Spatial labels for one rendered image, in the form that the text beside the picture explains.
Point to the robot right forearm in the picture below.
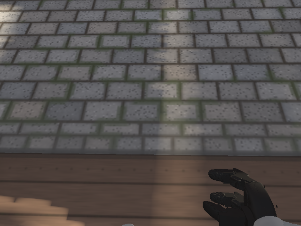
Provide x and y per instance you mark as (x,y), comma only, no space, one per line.
(268,221)

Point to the robot right hand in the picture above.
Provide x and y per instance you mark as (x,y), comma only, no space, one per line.
(241,210)

